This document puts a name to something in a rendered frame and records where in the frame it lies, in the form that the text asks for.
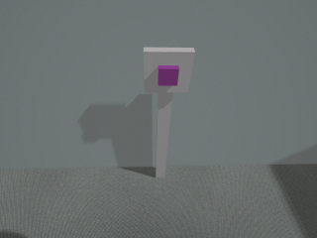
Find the panel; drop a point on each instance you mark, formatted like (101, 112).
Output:
(153, 57)

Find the button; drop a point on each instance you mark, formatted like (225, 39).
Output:
(168, 75)

